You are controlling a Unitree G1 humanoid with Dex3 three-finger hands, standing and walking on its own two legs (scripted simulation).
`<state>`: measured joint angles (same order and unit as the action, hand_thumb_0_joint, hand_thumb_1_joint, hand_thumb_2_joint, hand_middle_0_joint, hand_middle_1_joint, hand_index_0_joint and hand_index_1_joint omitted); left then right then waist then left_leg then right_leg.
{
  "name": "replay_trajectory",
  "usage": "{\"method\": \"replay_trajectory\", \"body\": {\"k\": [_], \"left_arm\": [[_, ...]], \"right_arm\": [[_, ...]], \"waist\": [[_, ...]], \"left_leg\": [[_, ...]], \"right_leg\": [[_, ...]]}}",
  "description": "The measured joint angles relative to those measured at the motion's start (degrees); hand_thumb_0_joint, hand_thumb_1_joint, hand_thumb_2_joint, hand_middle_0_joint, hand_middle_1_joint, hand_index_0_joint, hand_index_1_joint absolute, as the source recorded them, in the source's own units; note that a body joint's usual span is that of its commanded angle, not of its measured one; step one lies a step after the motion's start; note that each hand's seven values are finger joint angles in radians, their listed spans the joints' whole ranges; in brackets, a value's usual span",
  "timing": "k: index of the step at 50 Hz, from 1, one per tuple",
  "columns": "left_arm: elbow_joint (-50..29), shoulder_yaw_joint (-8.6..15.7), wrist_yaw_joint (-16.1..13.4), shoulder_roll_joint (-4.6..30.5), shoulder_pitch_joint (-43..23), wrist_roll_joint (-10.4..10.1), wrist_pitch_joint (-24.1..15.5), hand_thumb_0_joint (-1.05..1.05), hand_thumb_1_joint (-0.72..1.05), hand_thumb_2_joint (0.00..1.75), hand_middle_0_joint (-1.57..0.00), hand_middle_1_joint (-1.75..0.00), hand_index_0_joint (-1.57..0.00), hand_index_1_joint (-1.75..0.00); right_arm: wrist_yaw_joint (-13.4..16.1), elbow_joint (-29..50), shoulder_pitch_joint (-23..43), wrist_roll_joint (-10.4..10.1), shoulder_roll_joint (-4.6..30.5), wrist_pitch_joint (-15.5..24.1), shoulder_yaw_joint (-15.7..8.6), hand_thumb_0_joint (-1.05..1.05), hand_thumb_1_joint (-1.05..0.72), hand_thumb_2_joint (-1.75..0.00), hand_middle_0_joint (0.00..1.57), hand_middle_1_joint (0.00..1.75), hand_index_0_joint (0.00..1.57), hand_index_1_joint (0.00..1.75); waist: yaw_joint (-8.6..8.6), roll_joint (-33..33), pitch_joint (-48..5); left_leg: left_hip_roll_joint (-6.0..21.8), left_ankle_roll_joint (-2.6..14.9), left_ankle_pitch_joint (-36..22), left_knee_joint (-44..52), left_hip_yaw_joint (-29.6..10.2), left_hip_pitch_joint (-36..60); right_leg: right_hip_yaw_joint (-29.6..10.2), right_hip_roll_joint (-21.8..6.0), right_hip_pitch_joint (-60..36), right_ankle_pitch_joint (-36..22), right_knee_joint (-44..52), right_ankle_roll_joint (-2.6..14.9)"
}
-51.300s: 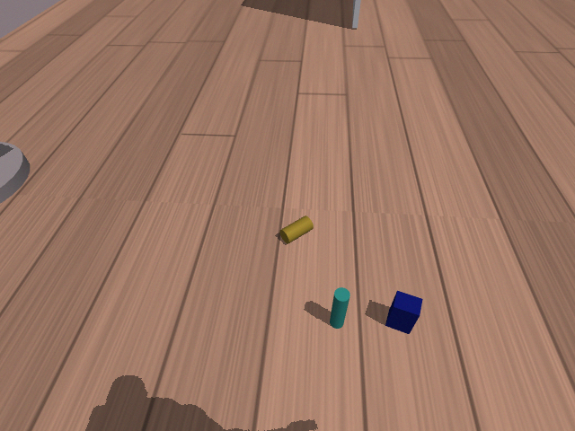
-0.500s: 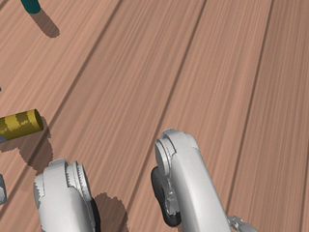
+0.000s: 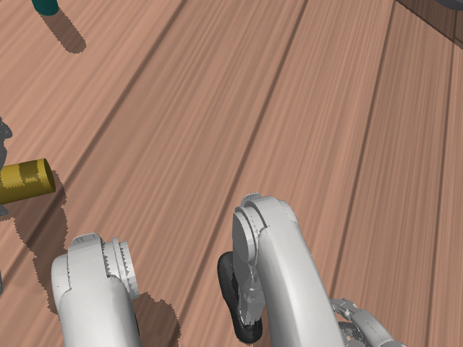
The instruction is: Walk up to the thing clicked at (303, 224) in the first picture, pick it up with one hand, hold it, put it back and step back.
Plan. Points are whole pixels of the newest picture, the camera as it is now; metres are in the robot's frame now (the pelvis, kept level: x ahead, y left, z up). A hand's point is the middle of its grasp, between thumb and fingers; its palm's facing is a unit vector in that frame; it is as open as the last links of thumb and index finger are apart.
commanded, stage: rest palm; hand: left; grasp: from above
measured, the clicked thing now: (9, 184) +0.45 +0.31 -0.28
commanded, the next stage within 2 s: close in 0.78 s
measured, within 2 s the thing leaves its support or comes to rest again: neither
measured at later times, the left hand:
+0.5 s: hand (2, 182) +0.45 +0.31 -0.24, palm faces -0.44 -0.15 -0.88, open 14.4 cm
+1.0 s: hand (6, 185) +0.44 +0.30 -0.25, palm faces -0.44 -0.14 -0.89, open 13.9 cm
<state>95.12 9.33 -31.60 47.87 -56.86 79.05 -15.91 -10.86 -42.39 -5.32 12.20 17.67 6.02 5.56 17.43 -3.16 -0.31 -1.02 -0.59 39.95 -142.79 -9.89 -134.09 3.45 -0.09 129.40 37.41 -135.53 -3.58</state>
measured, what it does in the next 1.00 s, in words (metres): stands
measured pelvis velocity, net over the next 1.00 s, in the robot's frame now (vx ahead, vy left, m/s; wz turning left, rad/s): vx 0.00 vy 0.01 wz -0.07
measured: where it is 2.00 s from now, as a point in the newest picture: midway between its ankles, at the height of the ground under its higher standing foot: (188, 336)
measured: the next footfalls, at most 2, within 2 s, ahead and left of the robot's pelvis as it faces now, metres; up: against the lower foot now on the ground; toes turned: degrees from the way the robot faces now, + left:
none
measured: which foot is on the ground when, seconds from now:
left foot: down 0.00-1.00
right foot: down 0.00-1.00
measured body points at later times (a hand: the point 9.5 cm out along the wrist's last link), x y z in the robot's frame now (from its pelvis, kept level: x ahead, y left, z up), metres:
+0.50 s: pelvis +0.01 +0.00 -0.02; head +0.26 +0.10 +0.34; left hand +0.47 +0.31 -0.18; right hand +0.03 -0.26 -0.09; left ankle +0.07 +0.12 -0.28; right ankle +0.11 -0.14 -0.28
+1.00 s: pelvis +0.00 +0.01 -0.02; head +0.26 +0.12 +0.33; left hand +0.46 +0.31 -0.20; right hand +0.04 -0.26 -0.08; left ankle +0.07 +0.12 -0.28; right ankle +0.11 -0.14 -0.28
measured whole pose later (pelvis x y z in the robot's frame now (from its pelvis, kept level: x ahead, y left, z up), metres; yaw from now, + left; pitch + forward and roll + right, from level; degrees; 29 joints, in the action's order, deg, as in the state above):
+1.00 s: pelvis +0.00 +0.01 -0.02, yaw -4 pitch +26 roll -14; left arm 102.3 10.2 -37.9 55.3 -56.6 77.0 -14.7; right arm -17.0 -42.5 -4.9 17.8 19.3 13.9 13.2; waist 21.0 -6.4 6.7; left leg -0.7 -0.4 42.4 -149.2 -14.0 -134.4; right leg 6.5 1.6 128.6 37.7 -138.4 -4.6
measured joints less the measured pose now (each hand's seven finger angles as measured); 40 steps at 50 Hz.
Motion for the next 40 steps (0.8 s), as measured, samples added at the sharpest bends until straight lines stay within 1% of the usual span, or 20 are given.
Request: {"method": "replay_trajectory", "body": {"k": [2, 5, 8, 9, 14, 18, 22, 30, 35, 40], "left_arm": [[1.6, 0.0, -0.9, 0.9, -0.5, -0.2, 0.8, 0.00, -0.54, 1.04, -0.09, -1.02, -0.07, -1.03], [2.6, 1.1, -1.5, 2.3, -0.6, -0.4, 1.4, 0.00, -0.54, 1.03, -0.08, -1.01, -0.06, -1.02], [2.5, 2.3, -1.5, 3.5, -0.1, -1.0, 1.7, 0.00, -0.54, 1.03, -0.08, -1.00, -0.06, -1.02], [2.3, 2.7, -1.5, 3.8, 0.2, -1.3, 1.7, 0.00, -0.54, 1.03, -0.08, -1.00, -0.06, -1.02], [1.5, 3.6, -1.0, 4.9, 1.2, -2.6, 1.5, 0.00, -0.55, 1.03, -0.08, -0.99, -0.06, -1.01], [1.2, 4.0, -1.0, 5.4, 2.0, -2.9, 0.8, 0.00, -0.55, 1.04, -0.08, -0.98, -0.05, -1.00], [1.4, 4.3, -1.6, 5.5, 2.5, -2.8, 0.0, 0.00, -0.56, 1.04, -0.08, -0.97, -0.05, -0.99], [4.4, 3.0, -4.0, 6.2, 1.5, -1.5, -0.5, 0.00, -0.56, 1.07, -0.09, -0.96, -0.05, -0.99], [6.2, 1.9, -5.4, 6.5, 0.6, -1.4, 0.2, 0.00, -0.55, 1.07, -0.09, -0.96, -0.05, -0.99], [6.9, 1.4, -5.9, 6.7, 0.2, -1.5, 0.9, 0.00, -0.54, 1.06, -0.09, -0.97, -0.06, -1.00]], "right_arm": [[-0.3, -0.2, -0.5, 0.6, 0.0, 0.6, 0.5, 0.00, -0.90, -0.90, 0.20, 0.30, 0.20, 0.30], [-0.8, -0.6, -1.5, 1.3, 0.1, 1.5, 1.3, 0.00, -0.89, -0.90, 0.20, 0.30, 0.20, 0.30], [-1.3, -1.0, -2.5, 2.0, 0.0, 2.3, 1.9, 0.00, -0.89, -0.90, 0.20, 0.30, 0.20, 0.30], [-1.5, -1.1, -2.9, 2.2, 0.0, 2.5, 2.1, 0.00, -0.89, -0.90, 0.20, 0.30, 0.20, 0.30], [-2.4, -1.5, -4.1, 3.1, -0.1, 3.1, 3.2, 0.00, -0.89, -0.90, 0.20, 0.30, 0.20, 0.30], [-3.0, -1.5, -4.2, 3.7, -0.2, 3.4, 3.9, 0.00, -0.89, -0.90, 0.20, 0.30, 0.20, 0.30], [-3.4, -1.4, -3.7, 4.1, -0.1, 3.6, 4.4, 0.00, -0.89, -0.90, 0.20, 0.30, 0.20, 0.30], [-3.9, -0.7, -1.4, 4.8, 0.8, 4.6, 5.0, 0.00, -0.89, -0.90, 0.20, 0.30, 0.20, 0.30], [-4.3, -0.6, -0.1, 5.2, 1.4, 5.7, 5.3, 0.00, -0.89, -0.90, 0.20, 0.30, 0.20, 0.30], [-4.8, -0.2, 0.6, 5.3, 1.8, 6.7, 5.9, 0.00, -0.89, -0.90, 0.20, 0.30, 0.20, 0.30]], "waist": [[0.66, -0.2, 0.5], [1.43, -0.3, 1.6], [1.96, -0.4, 2.7], [2.05, -0.4, 3.1], [2.34, -0.4, 4.3], [2.45, -0.6, 5.0], [2.39, -0.9, 5.1], [2.66, -1.9, 5.3], [2.85, -2.4, 5.5], [3.07, -2.7, 6.0]], "left_leg": [[0.1, 0.04, -0.1, -0.6, -0.1, -0.6], [0.1, 0.04, 0.0, -1.6, -0.5, -1.4], [0.2, -0.01, 0.3, -2.7, -0.8, -1.7], [0.2, -0.04, 0.5, -3.0, -1.0, -1.9], [0.3, -0.22, 1.5, -4.1, -1.6, -1.9], [0.4, -0.43, 2.3, -4.7, -2.3, -1.5], [0.5, -0.55, 2.8, -5.0, -2.7, -1.0], [0.6, -0.45, 2.9, -5.7, -3.2, -0.4], [0.5, -0.22, 2.7, -6.1, -3.4, -0.4], [0.5, 0.10, 2.5, -6.3, -3.6, -0.5]], "right_leg": [[0.0, 0.2, 0.6, -0.2, -0.5, -0.16], [0.2, 0.5, 1.4, -0.4, -1.2, -0.31], [0.4, 0.7, 1.8, -0.3, -2.0, -0.58], [0.5, 0.8, 1.9, -0.2, -2.2, -0.63], [0.9, 1.0, 2.0, 0.3, -2.9, -0.75], [1.4, 1.1, 1.6, 0.8, -3.1, -0.76], [1.7, 1.3, 1.1, 1.0, -3.1, -0.77], [2.1, 1.6, 0.4, 0.7, -3.4, -0.83], [2.3, 1.7, 0.2, 0.4, -3.4, -0.89], [2.5, 1.8, -0.2, 0.3, -3.3, -1.04]]}}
